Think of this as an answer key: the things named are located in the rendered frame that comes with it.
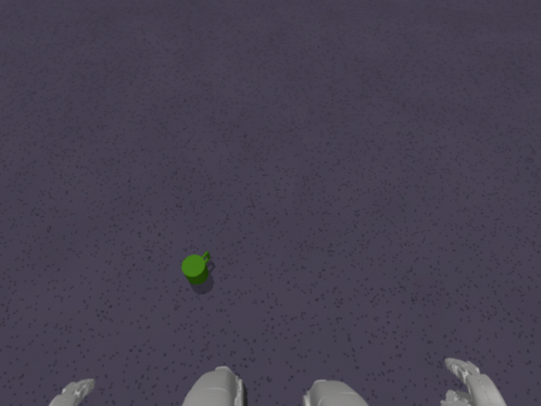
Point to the right robot hand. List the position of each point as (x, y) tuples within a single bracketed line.
[(481, 390)]

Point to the mug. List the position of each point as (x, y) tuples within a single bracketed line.
[(195, 269)]

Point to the left robot hand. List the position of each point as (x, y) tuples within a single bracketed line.
[(73, 393)]

